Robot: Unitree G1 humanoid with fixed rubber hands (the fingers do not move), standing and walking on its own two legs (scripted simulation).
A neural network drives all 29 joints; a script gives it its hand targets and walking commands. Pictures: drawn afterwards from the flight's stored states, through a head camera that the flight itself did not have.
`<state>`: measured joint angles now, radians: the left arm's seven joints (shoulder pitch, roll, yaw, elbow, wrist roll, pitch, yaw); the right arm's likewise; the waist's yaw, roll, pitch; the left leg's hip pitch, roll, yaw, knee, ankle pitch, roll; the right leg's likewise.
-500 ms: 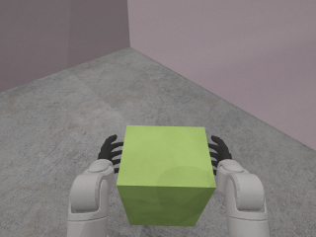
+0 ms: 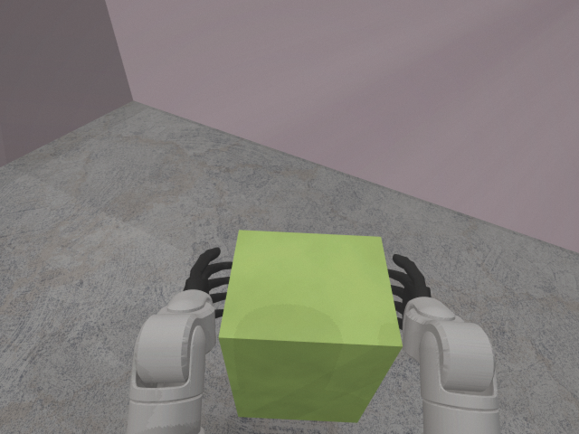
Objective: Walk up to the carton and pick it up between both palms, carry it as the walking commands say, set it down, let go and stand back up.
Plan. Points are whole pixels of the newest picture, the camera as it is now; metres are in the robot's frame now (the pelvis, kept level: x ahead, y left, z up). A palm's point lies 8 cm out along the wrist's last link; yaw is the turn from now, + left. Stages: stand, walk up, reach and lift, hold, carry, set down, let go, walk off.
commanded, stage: carry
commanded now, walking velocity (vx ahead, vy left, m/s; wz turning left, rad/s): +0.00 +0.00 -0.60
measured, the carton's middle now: (303, 334) +0.28 +0.00 +0.01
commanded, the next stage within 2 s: none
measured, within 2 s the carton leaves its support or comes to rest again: neither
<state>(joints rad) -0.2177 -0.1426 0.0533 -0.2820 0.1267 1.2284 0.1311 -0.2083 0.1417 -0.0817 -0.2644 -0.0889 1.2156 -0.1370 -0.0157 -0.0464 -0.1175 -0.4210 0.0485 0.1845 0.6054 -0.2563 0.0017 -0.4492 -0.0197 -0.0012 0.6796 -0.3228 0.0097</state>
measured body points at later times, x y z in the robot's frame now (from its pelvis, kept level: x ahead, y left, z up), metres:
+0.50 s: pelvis -0.07 +0.00 +0.01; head -0.06 -0.01 +0.46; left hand +0.25 +0.03 +0.08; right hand +0.16 -0.23 +0.08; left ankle -0.02 +0.11 -0.67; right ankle -0.08 -0.11 -0.72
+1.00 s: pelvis -0.12 +0.02 +0.00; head -0.12 +0.02 +0.45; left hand +0.19 -0.04 +0.08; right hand +0.03 -0.26 +0.08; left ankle -0.03 +0.11 -0.72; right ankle -0.19 -0.07 -0.73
